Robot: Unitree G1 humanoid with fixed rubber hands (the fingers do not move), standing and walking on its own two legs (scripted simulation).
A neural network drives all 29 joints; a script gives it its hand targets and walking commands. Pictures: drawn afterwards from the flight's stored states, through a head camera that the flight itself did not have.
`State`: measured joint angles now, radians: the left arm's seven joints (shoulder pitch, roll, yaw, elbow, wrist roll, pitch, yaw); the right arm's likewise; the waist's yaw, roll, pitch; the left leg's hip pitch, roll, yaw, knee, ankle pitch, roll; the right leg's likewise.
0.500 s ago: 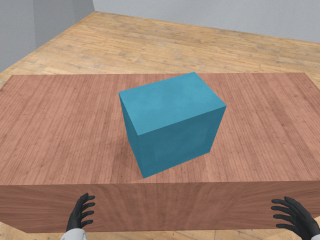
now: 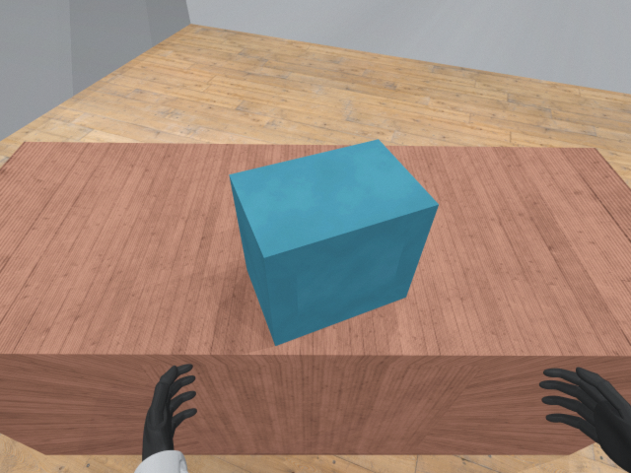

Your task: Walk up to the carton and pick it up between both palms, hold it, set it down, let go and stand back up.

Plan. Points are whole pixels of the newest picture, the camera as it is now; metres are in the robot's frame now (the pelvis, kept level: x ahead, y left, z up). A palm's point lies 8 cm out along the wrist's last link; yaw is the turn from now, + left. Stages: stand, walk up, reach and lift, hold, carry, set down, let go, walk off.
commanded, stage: reach and lift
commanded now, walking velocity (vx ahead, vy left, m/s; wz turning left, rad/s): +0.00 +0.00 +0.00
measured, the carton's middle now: (327, 242) +0.45 +0.04 +0.00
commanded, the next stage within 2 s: none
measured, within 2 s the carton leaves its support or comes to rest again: neither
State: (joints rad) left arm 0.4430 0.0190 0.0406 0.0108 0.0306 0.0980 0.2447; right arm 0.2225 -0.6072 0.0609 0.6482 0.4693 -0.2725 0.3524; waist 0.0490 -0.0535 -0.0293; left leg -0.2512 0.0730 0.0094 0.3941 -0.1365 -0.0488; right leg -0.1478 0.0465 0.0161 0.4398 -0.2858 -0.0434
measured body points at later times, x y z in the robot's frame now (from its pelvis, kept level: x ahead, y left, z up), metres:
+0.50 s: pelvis +0.00 +0.01 +0.00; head -0.01 +0.03 +0.45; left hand +0.19 +0.21 +0.02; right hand +0.23 -0.30 +0.02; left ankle +0.04 +0.16 -0.74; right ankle -0.03 -0.09 -0.74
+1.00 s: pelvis +0.00 +0.00 +0.00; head +0.01 +0.02 +0.45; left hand +0.22 +0.23 +0.04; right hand +0.31 -0.27 +0.05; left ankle +0.04 +0.16 -0.74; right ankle -0.03 -0.09 -0.74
